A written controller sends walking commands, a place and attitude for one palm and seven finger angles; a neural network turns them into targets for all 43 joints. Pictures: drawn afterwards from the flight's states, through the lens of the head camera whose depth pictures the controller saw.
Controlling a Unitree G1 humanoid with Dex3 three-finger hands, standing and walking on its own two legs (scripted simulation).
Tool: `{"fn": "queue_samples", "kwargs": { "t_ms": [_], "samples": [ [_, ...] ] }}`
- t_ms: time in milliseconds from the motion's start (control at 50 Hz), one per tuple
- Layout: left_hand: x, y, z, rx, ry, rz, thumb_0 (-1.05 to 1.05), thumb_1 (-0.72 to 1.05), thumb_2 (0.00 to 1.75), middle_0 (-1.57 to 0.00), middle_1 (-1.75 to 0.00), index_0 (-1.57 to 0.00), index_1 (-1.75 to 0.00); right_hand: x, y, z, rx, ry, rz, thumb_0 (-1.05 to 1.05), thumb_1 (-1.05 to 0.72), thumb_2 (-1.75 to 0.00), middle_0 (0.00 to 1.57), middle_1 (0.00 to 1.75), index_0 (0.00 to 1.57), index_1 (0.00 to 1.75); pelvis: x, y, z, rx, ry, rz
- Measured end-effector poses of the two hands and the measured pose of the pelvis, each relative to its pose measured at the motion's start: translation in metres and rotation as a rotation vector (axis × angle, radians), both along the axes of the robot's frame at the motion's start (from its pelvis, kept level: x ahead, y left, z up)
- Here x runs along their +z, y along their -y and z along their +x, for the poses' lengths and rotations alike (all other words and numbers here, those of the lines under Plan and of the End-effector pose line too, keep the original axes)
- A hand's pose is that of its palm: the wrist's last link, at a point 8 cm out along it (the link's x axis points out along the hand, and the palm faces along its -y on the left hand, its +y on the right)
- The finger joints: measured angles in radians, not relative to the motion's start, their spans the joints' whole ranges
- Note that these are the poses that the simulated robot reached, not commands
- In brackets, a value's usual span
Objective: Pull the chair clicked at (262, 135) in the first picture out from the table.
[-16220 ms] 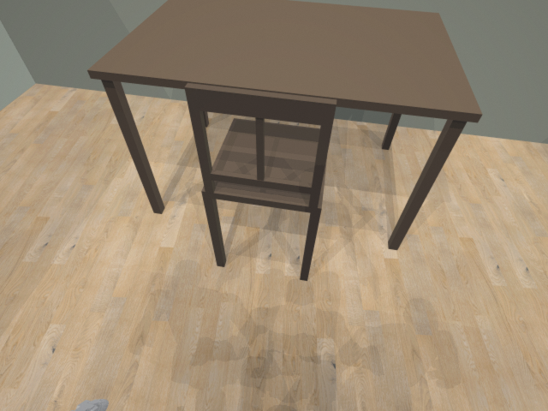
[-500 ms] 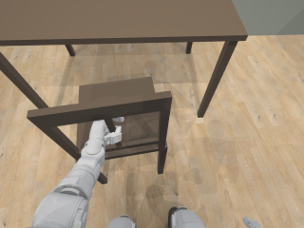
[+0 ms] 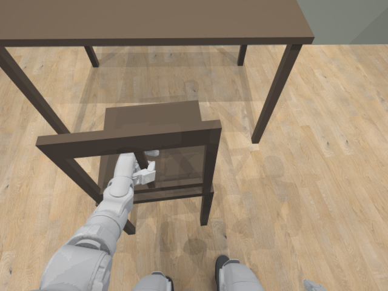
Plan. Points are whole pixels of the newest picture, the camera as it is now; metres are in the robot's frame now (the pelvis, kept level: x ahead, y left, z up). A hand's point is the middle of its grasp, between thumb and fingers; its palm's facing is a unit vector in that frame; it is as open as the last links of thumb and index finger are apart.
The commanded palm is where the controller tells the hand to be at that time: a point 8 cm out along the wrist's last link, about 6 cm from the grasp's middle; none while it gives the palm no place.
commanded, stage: step backward, pulling the chair out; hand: left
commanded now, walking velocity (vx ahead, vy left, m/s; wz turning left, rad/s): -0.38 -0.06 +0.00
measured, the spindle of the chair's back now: (145, 169) +0.40 +0.12 -0.09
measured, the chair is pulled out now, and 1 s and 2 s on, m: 0.27 0.38 0.60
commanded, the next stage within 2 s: stop walking, hand still on the chair in 1.62 s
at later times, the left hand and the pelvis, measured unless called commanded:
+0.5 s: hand (143, 192) +0.32 +0.11 -0.05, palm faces -0.06 -0.98 -0.18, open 5.2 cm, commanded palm +0.33 +0.17 -0.05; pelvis -0.05 +0.00 +0.00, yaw -2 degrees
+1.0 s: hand (140, 213) +0.28 +0.12 -0.05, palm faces -0.02 -0.98 -0.19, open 5.3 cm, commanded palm +0.28 +0.17 -0.05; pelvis -0.10 -0.01 +0.00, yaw -2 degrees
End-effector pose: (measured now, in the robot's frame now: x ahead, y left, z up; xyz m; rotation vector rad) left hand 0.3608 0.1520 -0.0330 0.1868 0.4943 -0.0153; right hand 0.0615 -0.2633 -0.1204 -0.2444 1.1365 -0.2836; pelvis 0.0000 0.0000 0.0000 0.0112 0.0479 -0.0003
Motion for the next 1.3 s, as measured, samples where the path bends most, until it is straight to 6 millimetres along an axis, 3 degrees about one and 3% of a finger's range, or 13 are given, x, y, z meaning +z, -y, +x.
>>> {"fn": "queue_samples", "kwargs": {
  "t_ms": [240, 440, 580, 680, 840, 960, 1080, 1220, 1300],
  "samples": [
    [0.0, -0.006, -0.023, 0.02, 0.008, 0.012, 0.05, 0.69, 0.82, -0.31, -1.2, -0.5, -1.45, -0.002, 0.003, -0.021, -0.013, 0.017, 0.013, 0.0, -0.9, -0.9, 0.2, 0.3, 0.21, 0.3, -0.002, 0.009, -0.024, -0.014, 0.002, -0.016],
    [0.0, -0.012, -0.044, -0.011, 0.002, 0.004, 0.05, 0.7, 0.8, -0.29, -1.21, -0.5, -1.45, 0.01, 0.002, -0.039, -0.017, 0.047, -0.042, 0.0, -0.9, -0.9, 0.2, 0.3, 0.2, 0.3, 0.0, -0.007, -0.044, -0.024, 0.019, -0.024],
    [0.0, -0.015, -0.06, 0.015, 0.011, 0.013, 0.05, 0.69, 0.81, -0.31, -1.22, -0.5, -1.45, 0.0, -0.009, -0.05, 0.011, 0.068, 0.025, 0.0, -0.9, -0.9, 0.2, 0.3, 0.2, 0.3, -0.003, 0.007, -0.062, -0.041, 0.034, -0.037],
    [0.0, -0.013, -0.073, 0.054, 0.015, 0.023, 0.05, 0.68, 0.83, -0.33, -1.21, -0.5, -1.45, -0.008, -0.003, -0.062, -0.009, 0.066, 0.052, 0.0, -0.9, -0.9, 0.2, 0.3, 0.21, 0.3, -0.005, 0.015, -0.073, -0.034, 0.03, -0.019],
    [0.001, -0.014, -0.088, 0.027, -0.009, 0.014, 0.06, 0.68, 0.81, -0.31, -1.23, -0.5, -1.45, 0.003, 0.01, -0.088, 0.018, 0.002, -0.032, 0.0, -0.9, -0.9, 0.2, 0.3, 0.21, 0.3, 0.001, 0.0, -0.085, 0.007, -0.005, -0.003],
    [0.001, -0.016, -0.097, 0.033, -0.013, 0.013, 0.06, 0.69, 0.81, -0.3, -1.24, -0.5, -1.45, 0.005, 0.006, -0.098, 0.028, -0.006, -0.009, 0.0, -0.9, -0.9, 0.2, 0.3, 0.2, 0.3, 0.003, 0.007, -0.097, -0.014, -0.005, -0.004],
    [0.002, -0.011, -0.112, 0.066, -0.017, 0.017, 0.06, 0.68, 0.81, -0.32, -1.22, -0.5, -1.45, 0.0, 0.007, -0.112, 0.003, 0.015, 0.039, 0.0, -0.9, -0.9, 0.2, 0.3, 0.21, 0.3, 0.006, 0.017, -0.121, -0.016, 0.003, -0.029],
    [0.003, -0.008, -0.139, 0.031, -0.033, 0.005, 0.06, 0.7, 0.79, -0.29, -1.23, -0.5, -1.45, 0.005, 0.013, -0.135, 0.02, 0.013, -0.032, 0.0, -0.9, -0.9, 0.2, 0.3, 0.21, 0.3, 0.004, 0.001, -0.149, 0.022, -0.01, -0.019],
    [0.003, -0.011, -0.16, 0.002, -0.028, 0.001, 0.05, 0.71, 0.78, -0.27, -1.24, -0.5, -1.45, 0.014, 0.008, -0.151, 0.019, 0.009, -0.049, 0.0, -0.9, -0.9, 0.2, 0.3, 0.2, 0.3, 0.006, -0.004, -0.166, -0.005, 0.003, 0.003]
  ]
}}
